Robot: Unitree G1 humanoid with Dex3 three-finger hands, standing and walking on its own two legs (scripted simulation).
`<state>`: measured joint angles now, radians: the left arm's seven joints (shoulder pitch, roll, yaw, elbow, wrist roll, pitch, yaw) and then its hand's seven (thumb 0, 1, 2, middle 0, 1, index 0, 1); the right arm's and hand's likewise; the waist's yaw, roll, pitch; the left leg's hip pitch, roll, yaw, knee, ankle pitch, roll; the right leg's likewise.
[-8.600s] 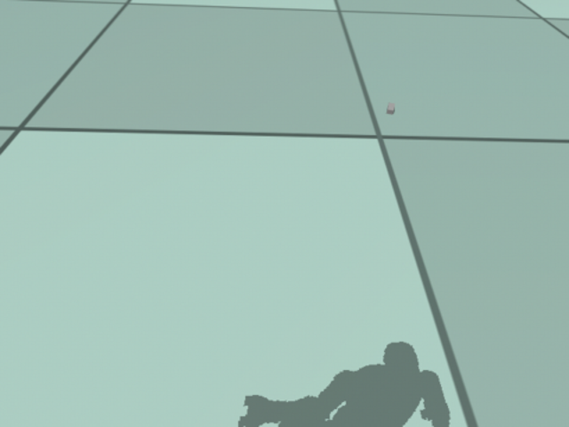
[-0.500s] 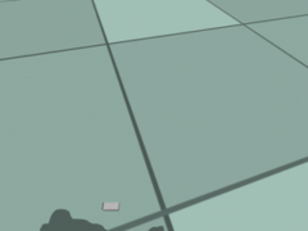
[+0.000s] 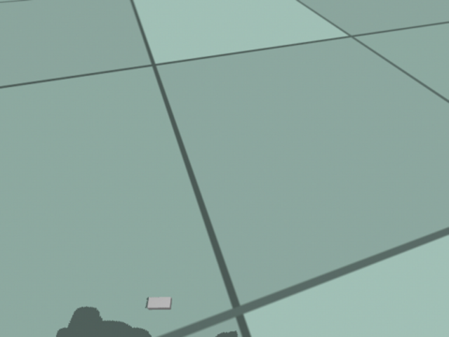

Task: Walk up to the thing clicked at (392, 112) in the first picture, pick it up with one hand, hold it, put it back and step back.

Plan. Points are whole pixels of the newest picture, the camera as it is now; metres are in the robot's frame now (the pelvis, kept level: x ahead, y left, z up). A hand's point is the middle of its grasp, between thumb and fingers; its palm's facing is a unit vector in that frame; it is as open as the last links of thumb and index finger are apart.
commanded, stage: stand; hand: left
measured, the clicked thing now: (159, 303) +0.38 +0.27 -0.77
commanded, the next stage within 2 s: none
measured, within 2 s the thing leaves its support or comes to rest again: neither
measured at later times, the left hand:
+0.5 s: hand out of the picture +0.06 +0.25 -0.16, palm faces -0.03 -0.94 -0.34, open 7.4 cm
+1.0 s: hand out of the picture +0.07 +0.26 -0.16, palm faces -0.04 -0.94 -0.34, open 7.4 cm
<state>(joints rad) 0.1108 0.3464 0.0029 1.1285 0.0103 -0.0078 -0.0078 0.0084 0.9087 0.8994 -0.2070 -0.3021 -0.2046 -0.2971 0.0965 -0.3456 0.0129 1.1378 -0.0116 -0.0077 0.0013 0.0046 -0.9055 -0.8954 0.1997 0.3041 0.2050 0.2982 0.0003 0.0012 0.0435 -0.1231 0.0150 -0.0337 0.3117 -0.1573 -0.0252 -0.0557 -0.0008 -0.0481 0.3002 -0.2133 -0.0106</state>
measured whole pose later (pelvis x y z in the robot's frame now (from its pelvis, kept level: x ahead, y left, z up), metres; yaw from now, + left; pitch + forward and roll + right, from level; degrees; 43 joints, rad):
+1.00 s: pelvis +0.00 +0.00 +0.00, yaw -1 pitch -2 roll +0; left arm 0.13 0.35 0.00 1.13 0.01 -0.01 -0.01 0.01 0.91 0.90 -0.21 -0.30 -0.20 -0.30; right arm 0.12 -0.35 0.02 1.14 -0.01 -0.01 0.00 0.00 -0.91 -0.90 0.20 0.30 0.21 0.30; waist 0.00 0.00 0.05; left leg -0.12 0.02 -0.02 0.31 -0.16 -0.02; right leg -0.06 0.00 -0.03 0.31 -0.21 -0.01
